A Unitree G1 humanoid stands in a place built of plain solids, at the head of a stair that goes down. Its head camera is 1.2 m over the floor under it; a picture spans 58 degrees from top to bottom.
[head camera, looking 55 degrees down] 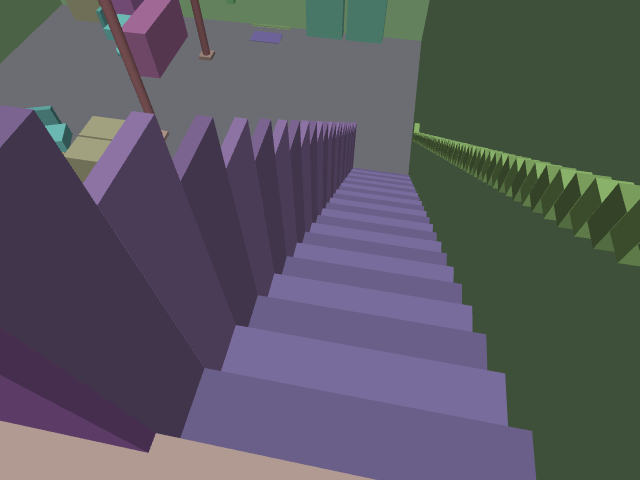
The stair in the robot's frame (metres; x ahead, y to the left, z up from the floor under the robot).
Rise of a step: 0.20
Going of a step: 0.24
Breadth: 1.04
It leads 11 degrees to the right of straight ahead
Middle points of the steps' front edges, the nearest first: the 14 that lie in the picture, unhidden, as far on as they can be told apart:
0.38 -0.13 -0.20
0.61 -0.18 -0.40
0.85 -0.22 -0.59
1.09 -0.27 -0.79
1.32 -0.31 -0.99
1.56 -0.35 -1.19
1.80 -0.40 -1.39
2.03 -0.44 -1.59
2.27 -0.49 -1.79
2.51 -0.53 -1.99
2.74 -0.58 -2.19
2.98 -0.62 -2.39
3.22 -0.67 -2.58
3.45 -0.71 -2.78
